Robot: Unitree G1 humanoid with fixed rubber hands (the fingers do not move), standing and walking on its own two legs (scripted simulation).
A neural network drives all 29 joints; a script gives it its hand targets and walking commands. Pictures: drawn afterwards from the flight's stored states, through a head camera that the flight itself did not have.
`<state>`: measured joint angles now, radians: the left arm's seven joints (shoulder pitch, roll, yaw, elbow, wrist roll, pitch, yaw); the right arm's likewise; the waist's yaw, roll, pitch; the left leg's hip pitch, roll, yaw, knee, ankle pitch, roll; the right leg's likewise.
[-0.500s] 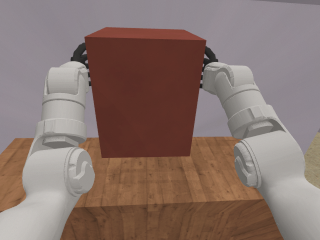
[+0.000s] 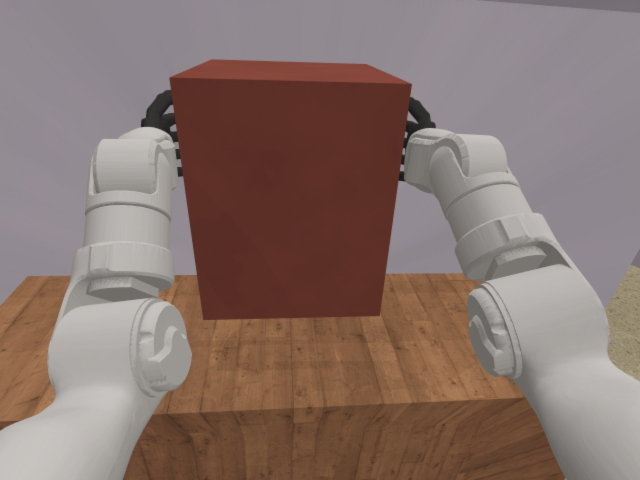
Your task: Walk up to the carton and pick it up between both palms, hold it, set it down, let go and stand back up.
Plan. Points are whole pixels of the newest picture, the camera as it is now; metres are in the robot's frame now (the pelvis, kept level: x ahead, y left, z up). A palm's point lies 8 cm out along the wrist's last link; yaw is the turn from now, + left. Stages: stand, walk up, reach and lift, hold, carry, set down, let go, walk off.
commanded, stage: hold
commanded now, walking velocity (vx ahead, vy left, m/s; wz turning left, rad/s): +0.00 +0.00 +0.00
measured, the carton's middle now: (291, 181) +0.38 +0.00 +0.29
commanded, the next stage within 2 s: set down in 0.06 s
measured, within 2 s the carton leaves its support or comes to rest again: neither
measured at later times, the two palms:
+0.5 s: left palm (159, 115) +0.41 +0.14 +0.36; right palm (412, 132) +0.38 -0.15 +0.36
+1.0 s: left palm (178, 156) +0.44 +0.13 +0.31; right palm (406, 178) +0.39 -0.15 +0.29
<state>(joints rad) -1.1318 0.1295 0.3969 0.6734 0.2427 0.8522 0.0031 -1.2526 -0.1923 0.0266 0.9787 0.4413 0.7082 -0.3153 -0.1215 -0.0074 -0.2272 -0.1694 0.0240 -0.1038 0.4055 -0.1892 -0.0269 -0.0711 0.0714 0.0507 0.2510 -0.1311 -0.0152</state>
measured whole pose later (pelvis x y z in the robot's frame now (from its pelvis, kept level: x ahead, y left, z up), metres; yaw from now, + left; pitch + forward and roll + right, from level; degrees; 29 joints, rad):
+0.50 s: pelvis +0.01 +0.00 +0.00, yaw +1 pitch -4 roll -2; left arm -1.28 0.21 0.41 0.92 0.28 0.66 -0.03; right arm -1.36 -0.15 -0.08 1.15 0.36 0.52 -0.30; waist -0.16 -0.03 -0.18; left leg -0.10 0.01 -0.10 0.36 -0.19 -0.02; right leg 0.00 0.05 0.04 0.21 -0.14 -0.01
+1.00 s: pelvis +0.01 +0.01 +0.00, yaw +0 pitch -5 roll -1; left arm -1.17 0.17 0.40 0.87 0.27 0.52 0.00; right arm -1.19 -0.08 -0.17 1.07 0.24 0.34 -0.26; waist -0.18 -0.06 -0.11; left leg -0.08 -0.01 -0.08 0.33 -0.17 0.00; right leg 0.00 0.03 0.04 0.21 -0.13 0.01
